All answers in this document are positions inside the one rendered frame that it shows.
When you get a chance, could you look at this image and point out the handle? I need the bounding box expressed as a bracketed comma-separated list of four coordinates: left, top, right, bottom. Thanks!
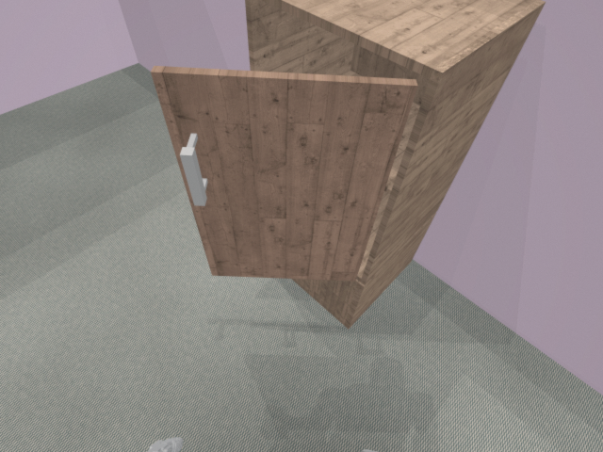
[180, 133, 208, 206]

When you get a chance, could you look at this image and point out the cupboard door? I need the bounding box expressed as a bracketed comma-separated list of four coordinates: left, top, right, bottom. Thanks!
[151, 66, 418, 282]

